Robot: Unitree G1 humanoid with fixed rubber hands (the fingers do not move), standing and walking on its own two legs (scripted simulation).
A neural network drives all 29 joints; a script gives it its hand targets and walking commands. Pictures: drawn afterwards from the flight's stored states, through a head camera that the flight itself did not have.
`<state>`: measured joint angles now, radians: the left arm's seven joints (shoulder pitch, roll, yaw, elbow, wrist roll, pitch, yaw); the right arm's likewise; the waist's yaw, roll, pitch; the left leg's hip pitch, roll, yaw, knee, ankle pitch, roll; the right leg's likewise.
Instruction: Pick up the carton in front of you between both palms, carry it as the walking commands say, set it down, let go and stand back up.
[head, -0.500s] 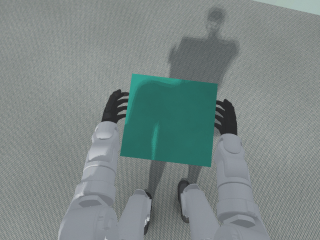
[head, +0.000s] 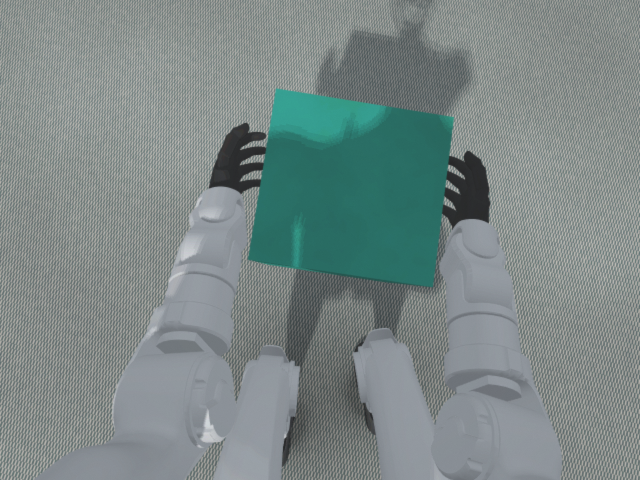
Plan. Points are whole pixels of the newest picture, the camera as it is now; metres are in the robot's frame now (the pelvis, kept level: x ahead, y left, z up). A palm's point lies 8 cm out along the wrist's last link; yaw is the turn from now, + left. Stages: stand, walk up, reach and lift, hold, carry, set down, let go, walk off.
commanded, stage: set down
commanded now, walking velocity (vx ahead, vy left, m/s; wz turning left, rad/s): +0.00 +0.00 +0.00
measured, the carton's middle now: (342, 205) +0.47 -0.05 -0.18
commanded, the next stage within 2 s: none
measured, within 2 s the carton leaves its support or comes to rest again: rests again in 1.18 s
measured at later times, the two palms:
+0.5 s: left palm (261, 192) +0.51 +0.08 -0.24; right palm (439, 231) +0.43 -0.21 -0.24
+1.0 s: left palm (272, 197) +0.54 +0.07 -0.34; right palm (429, 233) +0.45 -0.22 -0.33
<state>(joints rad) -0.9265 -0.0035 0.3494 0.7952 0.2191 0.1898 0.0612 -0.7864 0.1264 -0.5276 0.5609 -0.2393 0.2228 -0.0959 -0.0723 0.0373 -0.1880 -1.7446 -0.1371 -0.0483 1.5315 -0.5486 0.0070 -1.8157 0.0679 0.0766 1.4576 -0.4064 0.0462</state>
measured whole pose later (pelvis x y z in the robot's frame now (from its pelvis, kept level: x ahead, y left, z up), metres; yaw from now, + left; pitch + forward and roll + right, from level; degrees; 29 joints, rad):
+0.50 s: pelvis -0.03 +0.00 -0.12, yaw +1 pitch +46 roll -1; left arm -1.33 0.16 0.24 1.01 0.16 0.22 0.08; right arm -1.08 0.06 -0.60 0.62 -0.19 0.26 -0.14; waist -0.11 0.04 0.02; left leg -2.13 -0.18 -0.04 1.92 -0.59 -0.02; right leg -2.19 0.09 0.07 1.83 -0.44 0.07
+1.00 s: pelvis -0.03 +0.00 -0.17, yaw +0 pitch +44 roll -4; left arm -1.51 0.25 0.03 1.17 0.06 0.20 0.13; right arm -1.20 -0.02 -0.61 0.74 -0.09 0.21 -0.11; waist -0.16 0.02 0.19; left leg -2.25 -0.19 -0.04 2.15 -0.65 0.00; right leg -2.29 0.07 0.03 2.03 -0.50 0.09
